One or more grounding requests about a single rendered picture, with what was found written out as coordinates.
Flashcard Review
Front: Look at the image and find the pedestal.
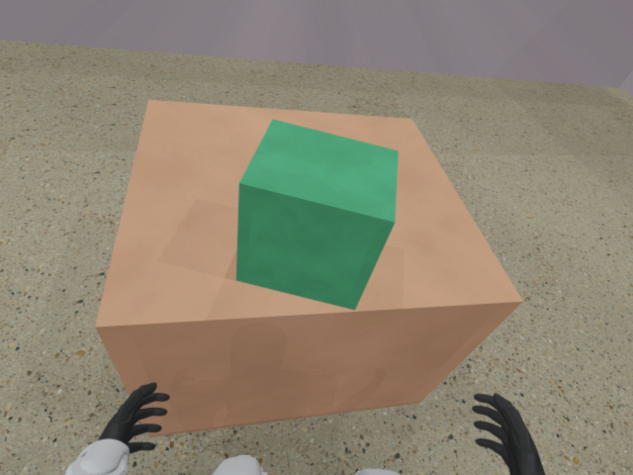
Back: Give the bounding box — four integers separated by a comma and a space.
95, 100, 523, 437

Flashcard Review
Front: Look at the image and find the right robot hand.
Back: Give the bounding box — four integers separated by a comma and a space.
472, 393, 545, 475

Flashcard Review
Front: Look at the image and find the left robot hand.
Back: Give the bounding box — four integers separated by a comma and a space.
98, 382, 169, 454

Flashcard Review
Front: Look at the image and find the left robot forearm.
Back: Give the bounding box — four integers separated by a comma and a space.
65, 439, 130, 475

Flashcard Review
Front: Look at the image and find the carton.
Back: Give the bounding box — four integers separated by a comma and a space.
236, 119, 399, 310

